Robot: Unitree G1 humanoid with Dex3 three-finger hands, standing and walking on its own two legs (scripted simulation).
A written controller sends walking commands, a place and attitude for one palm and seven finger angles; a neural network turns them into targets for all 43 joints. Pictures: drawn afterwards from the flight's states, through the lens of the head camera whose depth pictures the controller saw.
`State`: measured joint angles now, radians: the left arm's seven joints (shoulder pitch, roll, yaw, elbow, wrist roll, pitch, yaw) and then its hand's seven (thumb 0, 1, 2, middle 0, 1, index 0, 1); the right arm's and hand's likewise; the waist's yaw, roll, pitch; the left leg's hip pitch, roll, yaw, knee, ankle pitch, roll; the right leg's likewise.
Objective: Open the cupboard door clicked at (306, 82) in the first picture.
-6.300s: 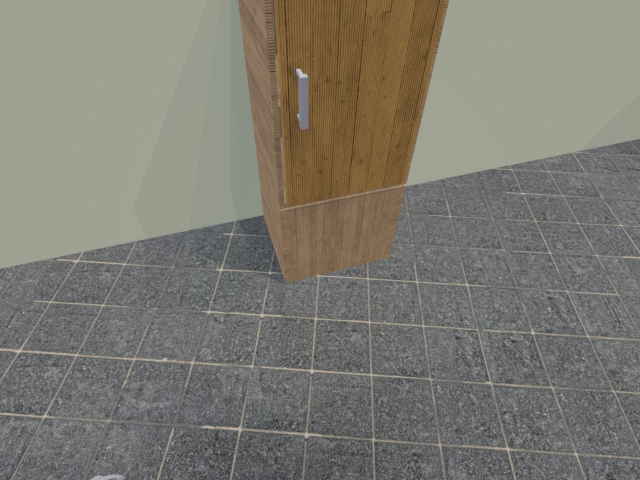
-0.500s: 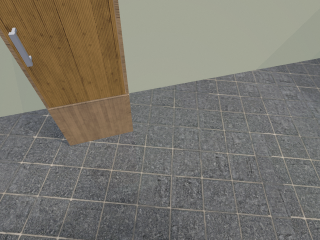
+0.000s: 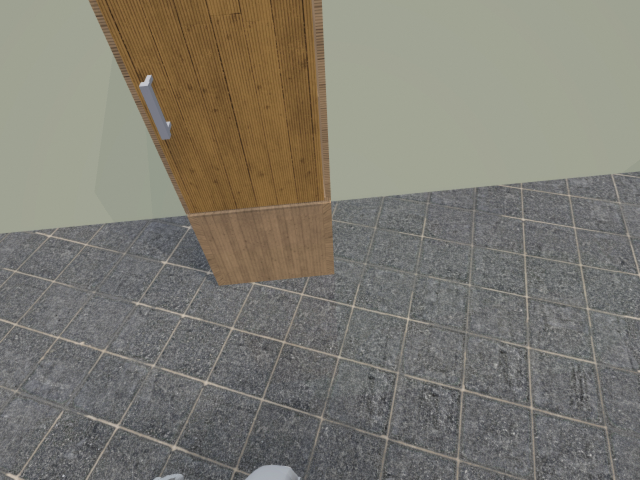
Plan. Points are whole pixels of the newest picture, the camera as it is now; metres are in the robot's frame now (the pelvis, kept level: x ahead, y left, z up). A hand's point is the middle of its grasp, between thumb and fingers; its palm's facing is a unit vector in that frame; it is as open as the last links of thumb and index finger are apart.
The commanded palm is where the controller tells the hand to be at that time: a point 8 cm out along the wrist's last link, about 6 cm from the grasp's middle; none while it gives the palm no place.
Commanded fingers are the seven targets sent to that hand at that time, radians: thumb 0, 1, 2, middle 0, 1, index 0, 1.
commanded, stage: take the last steps up to it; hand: left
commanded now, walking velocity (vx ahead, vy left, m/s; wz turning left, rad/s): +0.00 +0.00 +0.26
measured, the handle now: (157, 107) +0.85 +0.42 +0.02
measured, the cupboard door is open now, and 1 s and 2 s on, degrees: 0 0 0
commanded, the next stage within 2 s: come to a stop and stand still in 1.24 s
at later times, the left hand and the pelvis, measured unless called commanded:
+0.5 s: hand out of the picture -0.01 +0.26 -0.17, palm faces +0.16 -0.97 -0.19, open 7.4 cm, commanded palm none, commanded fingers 0.00 0.90 0.90 -0.20 -0.30 -0.20 -0.30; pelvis +0.03 +0.07 +0.01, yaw +7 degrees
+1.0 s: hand (193, 403) +0.26 +0.23 -0.16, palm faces +0.20 -0.96 -0.20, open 7.1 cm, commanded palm none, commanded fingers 0.00 0.90 0.90 -0.20 -0.30 -0.20 -0.30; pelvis +0.19 +0.04 +0.00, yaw +9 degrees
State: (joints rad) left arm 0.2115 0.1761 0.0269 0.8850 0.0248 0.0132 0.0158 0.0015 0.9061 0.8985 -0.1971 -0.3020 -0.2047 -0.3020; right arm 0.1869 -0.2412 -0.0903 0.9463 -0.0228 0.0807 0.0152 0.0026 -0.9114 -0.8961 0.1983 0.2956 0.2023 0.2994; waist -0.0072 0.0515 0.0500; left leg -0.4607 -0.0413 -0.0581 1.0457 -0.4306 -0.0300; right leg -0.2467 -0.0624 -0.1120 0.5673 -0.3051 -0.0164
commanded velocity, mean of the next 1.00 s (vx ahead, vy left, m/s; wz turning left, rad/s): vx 0.27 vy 0.04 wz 0.07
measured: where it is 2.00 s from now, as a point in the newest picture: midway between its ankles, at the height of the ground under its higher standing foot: (302, 446)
